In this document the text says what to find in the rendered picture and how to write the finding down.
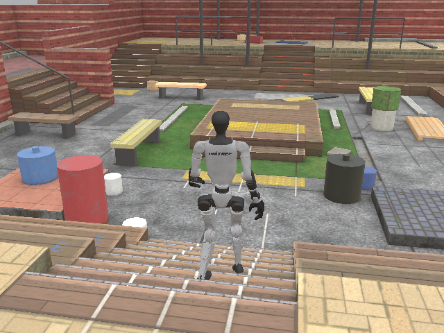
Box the left robot foot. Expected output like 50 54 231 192
197 271 212 280

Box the left robot hand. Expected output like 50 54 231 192
189 177 205 188

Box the robot foot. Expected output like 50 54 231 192
197 271 212 280
232 263 244 273

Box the robot left forearm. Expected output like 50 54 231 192
188 168 197 183

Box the left robot upper arm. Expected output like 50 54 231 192
190 140 207 177

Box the robot right forearm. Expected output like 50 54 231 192
246 170 262 203

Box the right robot upper arm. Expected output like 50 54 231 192
235 141 252 181

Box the right robot hand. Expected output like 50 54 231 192
249 200 264 220

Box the right robot foot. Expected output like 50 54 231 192
232 263 244 273

